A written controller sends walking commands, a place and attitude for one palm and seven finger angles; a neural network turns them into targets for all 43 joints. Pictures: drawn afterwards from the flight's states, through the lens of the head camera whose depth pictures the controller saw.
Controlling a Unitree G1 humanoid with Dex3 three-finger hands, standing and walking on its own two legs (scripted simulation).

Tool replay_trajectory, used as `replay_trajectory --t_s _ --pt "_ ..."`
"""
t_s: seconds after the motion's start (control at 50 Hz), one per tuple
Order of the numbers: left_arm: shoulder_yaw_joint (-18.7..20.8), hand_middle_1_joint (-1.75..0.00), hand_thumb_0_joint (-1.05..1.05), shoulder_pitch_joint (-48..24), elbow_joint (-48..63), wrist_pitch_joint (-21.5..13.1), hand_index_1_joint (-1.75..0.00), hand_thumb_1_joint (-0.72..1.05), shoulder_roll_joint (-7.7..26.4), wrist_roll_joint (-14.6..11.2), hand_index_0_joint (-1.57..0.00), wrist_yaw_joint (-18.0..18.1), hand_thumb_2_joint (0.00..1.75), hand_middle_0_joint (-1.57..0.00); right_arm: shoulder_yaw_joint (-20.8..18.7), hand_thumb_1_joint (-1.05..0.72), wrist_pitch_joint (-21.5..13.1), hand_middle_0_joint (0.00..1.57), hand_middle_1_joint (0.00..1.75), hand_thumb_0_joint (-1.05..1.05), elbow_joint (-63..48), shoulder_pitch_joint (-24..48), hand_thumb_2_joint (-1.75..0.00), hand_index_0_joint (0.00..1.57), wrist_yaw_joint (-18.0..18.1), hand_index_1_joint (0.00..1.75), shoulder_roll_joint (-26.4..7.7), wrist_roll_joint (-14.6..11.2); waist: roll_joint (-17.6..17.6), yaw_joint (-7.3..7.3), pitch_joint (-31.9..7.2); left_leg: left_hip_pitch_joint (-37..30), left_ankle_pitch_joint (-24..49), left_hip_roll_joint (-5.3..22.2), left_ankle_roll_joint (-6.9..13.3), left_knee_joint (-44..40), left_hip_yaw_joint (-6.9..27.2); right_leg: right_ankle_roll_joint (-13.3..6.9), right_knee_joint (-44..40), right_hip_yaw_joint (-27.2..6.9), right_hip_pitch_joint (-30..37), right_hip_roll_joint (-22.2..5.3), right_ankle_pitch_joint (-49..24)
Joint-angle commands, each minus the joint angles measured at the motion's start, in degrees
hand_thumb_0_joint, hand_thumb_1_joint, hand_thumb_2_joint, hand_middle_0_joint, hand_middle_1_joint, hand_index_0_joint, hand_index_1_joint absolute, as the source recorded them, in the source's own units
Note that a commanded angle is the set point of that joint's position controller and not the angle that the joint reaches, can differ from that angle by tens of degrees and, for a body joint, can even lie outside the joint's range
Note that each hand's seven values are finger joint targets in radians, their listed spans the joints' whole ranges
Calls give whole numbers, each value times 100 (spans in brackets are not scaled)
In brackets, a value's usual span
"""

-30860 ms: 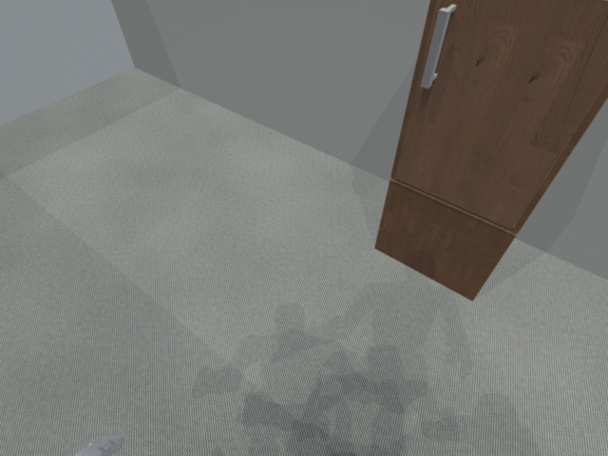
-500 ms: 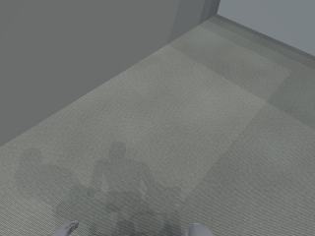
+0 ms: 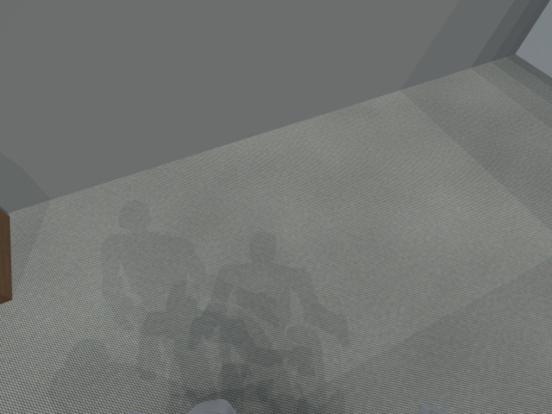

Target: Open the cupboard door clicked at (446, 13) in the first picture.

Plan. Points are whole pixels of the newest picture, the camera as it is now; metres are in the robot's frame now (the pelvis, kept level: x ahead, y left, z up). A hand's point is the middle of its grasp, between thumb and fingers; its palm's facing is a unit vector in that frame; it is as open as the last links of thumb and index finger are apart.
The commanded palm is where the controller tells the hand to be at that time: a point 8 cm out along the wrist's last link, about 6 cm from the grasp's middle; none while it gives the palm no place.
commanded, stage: turn to face it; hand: left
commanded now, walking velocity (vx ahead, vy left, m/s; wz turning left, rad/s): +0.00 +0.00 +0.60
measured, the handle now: out of the picture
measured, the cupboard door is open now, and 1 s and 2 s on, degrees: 41 41 41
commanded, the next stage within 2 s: take the last steps up to it in 1.80 s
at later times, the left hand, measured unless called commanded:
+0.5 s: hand out of the picture +0.06 +0.18 -0.14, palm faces +0.26 -0.92 -0.30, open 7.4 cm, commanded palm none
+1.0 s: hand out of the picture -0.06 +0.21 -0.16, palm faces +0.59 -0.76 -0.27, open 7.4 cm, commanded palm none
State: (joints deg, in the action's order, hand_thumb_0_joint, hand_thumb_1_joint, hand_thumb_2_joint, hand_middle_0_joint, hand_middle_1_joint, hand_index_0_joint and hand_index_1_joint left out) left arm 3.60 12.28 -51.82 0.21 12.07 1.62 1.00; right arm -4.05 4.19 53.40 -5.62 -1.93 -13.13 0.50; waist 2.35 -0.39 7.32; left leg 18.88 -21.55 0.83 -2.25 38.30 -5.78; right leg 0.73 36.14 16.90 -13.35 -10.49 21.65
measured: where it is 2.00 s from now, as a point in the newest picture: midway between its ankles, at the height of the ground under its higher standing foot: outside the picture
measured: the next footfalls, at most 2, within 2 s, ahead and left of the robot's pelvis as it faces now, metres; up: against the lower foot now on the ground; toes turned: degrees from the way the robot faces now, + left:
left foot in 0.02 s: +0.04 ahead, +0.12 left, +0.00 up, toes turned +6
right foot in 0.40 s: +0.07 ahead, -0.13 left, +0.00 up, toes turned +9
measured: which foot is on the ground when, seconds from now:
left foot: up 0.00-0.00, down 0.02-0.40, up 0.42-0.80, down 0.82-1.00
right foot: down 0.00-0.02, up 0.04-0.38, down 0.40-0.82, up 0.84-1.00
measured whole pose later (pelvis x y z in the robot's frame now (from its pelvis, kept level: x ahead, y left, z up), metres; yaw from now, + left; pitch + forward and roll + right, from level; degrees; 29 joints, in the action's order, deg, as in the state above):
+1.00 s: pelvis +0.01 -0.01 +0.00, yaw +35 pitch +1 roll +0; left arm 5.0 10.2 -53.1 3.3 14.5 1.3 0.7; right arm -3.1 1.8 52.0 -6.6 0.0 -12.6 1.1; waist 1.9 0.6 6.0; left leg 16.3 -15.3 -1.7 2.0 30.9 -1.4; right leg 5.0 65.0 2.1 -28.1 -6.5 25.0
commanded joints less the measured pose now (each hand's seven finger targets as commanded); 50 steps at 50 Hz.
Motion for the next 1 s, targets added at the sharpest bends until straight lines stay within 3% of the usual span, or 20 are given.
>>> replay_trajectory --t_s 0.0,0.02,0.06,0.12,0.28,0.34,0.36,0.38,0.4,0.42,0.48,0.68,0.72,0.76,0.78,0.8,0.82,0.86,0.9,0.98 --pt "145 -30 0 -148 706 -20 -30 90 531 -116 -20 -44 90 -20 -417 -90 -281 20 30 0 -302 -1157 -90 20 101 30 -1615 101 -2190 -611 -1585 -2414 4455 2353 1508 -1617 3037 488 2473 -564 -2145 225 1786" --pt "112 -30 0 -598 844 75 -30 90 641 -27 -20 26 90 -20 -383 -90 -246 20 30 0 -175 -1394 -90 20 147 30 -1570 73 -1370 -673 -1490 -2071 4262 2456 1698 -1519 2804 383 2963 -1299 -2202 219 1749" --pt "158 -30 0 -617 621 88 -30 90 576 -58 -20 30 90 -20 -328 -90 -292 20 30 0 -339 -878 -90 20 271 30 -1326 97 -1480 -432 -1233 -1480 3572 1853 1463 -1610 2354 412 3299 -1664 -2254 258 975" --pt "188 -30 0 -265 366 143 -30 90 609 -28 -20 -56 90 -20 -220 -90 -341 20 30 0 -508 -344 -90 20 268 30 -1107 90 -975 -64 -968 -941 2689 1280 1129 -1847 1761 440 3061 -1660 -1874 364 179" --pt "139 -30 0 -265 522 95 -30 90 482 -75 -20 -27 90 -20 -283 -90 -268 20 30 0 -500 -337 -90 20 224 30 -1135 129 -1151 -82 -975 -612 2346 1087 1157 -1636 2238 379 866 -1438 -863 862 366" --pt "181 -30 0 310 404 -4 -30 90 579 -93 -20 4 90 -20 -301 -90 -232 20 30 0 -577 -74 -90 20 216 30 -1033 70 -1071 205 -1155 -39 2171 782 878 -1093 2238 307 -745 -1336 379 968 -607" --pt "242 -30 0 509 378 -70 -30 90 851 -49 -20 47 90 -20 -279 -90 -235 20 30 0 -619 -98 -90 20 192 30 -811 18 -287 319 -1231 660 1369 364 563 -474 1935 151 -1582 -1894 1192 385 -816" --pt "346 -30 0 607 367 -119 -30 90 1371 36 -20 95 90 -20 -217 -90 -255 20 30 0 -721 -179 -90 20 159 30 -422 -23 1455 357 -1159 1764 -703 -560 55 976 855 -507 -2028 -3592 1714 -1274 -1422" --pt "283 -30 0 527 394 -115 -30 90 1365 -2 -20 106 90 -20 -261 -90 -228 20 30 0 -707 -39 -90 20 150 30 -641 43 1454 377 -1021 1692 -1471 -372 49 2369 961 -961 -2012 -3712 958 -1868 -1948" --pt "271 -30 0 260 445 -100 -30 90 1144 -26 -20 152 90 -20 -293 -90 -162 20 30 0 -648 -63 -90 20 154 30 -653 42 1426 224 -968 1628 -1247 -198 59 3050 1127 -1007 -1948 -3562 651 -1674 -2014" --pt "114 -30 0 -206 561 -133 -30 90 707 -51 -20 114 90 -20 -197 -90 -79 20 30 0 -366 -177 -90 20 42 30 -407 59 753 -82 -718 1606 -188 -1 -116 3443 809 -594 -1583 -1890 599 -781 -2962" --pt "290 -30 0 521 223 -120 -30 90 1075 17 -20 92 90 -20 -41 -90 -154 20 30 0 -453 419 -90 20 -4 30 -185 2 1007 336 -936 793 -545 -39 -51 641 -21 -647 -1028 -1086 1390 -1110 -4267" --pt "304 -30 0 494 172 -109 -30 90 1113 22 -20 74 90 -20 -49 -90 -189 20 30 0 -446 264 -90 20 7 30 -222 -1 1038 251 -1036 392 -296 -102 12 34 -141 -533 -740 -951 1343 -1129 -4332" --pt "334 -30 0 332 213 -108 -30 90 1174 -52 -20 37 90 -20 -107 -90 -244 20 30 0 -363 -225 -90 20 30 30 -448 35 761 -94 -1276 -688 639 -166 142 -1088 -210 -244 79 -577 846 -1042 -4165" --pt "316 -30 0 280 331 -87 -30 90 1022 -93 -20 -1 90 -20 -222 -90 -288 20 30 0 -300 -601 -90 20 54 30 -875 77 -179 -328 -1555 -1884 1980 513 472 -1402 591 70 1098 -378 -265 -731 -2925" --pt "176 -30 0 -2 616 -60 -30 90 581 -125 -20 -53 90 -20 -405 -90 -299 20 30 0 -245 -1054 -90 20 100 30 -1549 106 -2051 -603 -1630 -2639 4566 2200 1418 -1532 2859 457 2474 -455 -2013 171 1454" --pt "121 -30 0 -479 836 39 -30 90 629 -42 -20 22 90 -20 -375 -90 -228 20 30 0 -132 -1376 -90 20 125 30 -1621 61 -1258 -665 -1468 -2202 4781 2461 1674 -1436 2660 346 2953 -1193 -2066 209 1732" --pt "163 -30 0 -548 618 95 -30 90 602 -64 -20 58 90 -20 -310 -90 -279 20 30 0 -292 -869 -90 20 270 30 -1315 83 -1677 -451 -1281 -1647 4070 1885 1490 -1566 2332 404 3256 -1639 -2161 221 1115" --pt "201 -30 0 -330 412 149 -30 90 633 -41 -20 -22 90 -20 -217 -90 -316 20 30 0 -433 -386 -90 20 283 30 -1111 89 -1037 -125 -924 -1085 3224 1397 1217 -1811 1896 421 3275 -1688 -1966 317 368" --pt "188 -30 0 -190 363 155 -30 90 586 -38 -20 -36 90 -20 -192 -90 -361 20 30 0 -441 -402 -90 20 261 30 -1061 87 -883 -34 -947 -981 2830 1208 1193 -1881 1875 477 2613 -1658 -1709 443 140"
